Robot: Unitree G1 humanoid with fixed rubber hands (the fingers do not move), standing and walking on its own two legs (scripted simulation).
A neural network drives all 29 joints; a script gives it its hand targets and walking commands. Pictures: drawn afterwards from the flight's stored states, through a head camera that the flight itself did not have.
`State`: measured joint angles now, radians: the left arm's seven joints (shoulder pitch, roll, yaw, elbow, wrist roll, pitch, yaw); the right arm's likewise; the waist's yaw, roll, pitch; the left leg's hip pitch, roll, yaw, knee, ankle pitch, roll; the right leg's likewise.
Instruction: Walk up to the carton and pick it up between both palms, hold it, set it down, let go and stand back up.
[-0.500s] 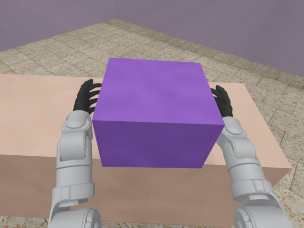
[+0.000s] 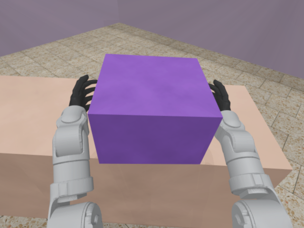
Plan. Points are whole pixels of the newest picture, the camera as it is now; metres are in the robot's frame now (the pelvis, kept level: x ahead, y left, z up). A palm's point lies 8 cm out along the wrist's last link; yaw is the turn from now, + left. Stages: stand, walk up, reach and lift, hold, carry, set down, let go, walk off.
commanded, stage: hold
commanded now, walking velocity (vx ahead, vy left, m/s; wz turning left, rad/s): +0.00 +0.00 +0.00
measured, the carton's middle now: (151, 107) +0.40 -0.01 +0.15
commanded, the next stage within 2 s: none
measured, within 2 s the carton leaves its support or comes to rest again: neither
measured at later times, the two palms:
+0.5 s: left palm (77, 107) +0.36 +0.18 +0.19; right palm (219, 110) +0.36 -0.18 +0.17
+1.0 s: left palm (76, 107) +0.36 +0.18 +0.19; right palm (218, 110) +0.36 -0.18 +0.16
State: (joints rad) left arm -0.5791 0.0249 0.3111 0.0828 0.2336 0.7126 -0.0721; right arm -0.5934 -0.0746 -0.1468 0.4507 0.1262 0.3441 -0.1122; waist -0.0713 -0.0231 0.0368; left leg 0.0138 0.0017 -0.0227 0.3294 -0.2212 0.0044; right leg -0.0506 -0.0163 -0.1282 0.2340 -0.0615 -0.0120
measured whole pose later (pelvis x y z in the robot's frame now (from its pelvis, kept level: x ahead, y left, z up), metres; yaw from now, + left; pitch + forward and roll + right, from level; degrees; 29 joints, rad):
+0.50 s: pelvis +0.00 +0.00 +0.00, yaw +0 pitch -7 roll -1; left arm -0.57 0.03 0.31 0.05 0.24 0.73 -0.09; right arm -0.58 -0.07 -0.13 0.41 0.13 0.36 -0.12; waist -0.07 -0.02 0.05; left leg 0.02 0.00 -0.03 0.33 -0.22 0.00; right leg -0.04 -0.02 -0.13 0.24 -0.07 -0.01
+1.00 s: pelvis +0.00 +0.00 +0.00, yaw +0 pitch -8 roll -1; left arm -0.56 0.03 0.31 0.03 0.24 0.74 -0.09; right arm -0.57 -0.07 -0.12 0.39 0.14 0.37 -0.13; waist -0.07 -0.02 0.05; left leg 0.03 0.00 -0.03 0.33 -0.23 0.00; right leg -0.03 -0.02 -0.13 0.24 -0.07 -0.01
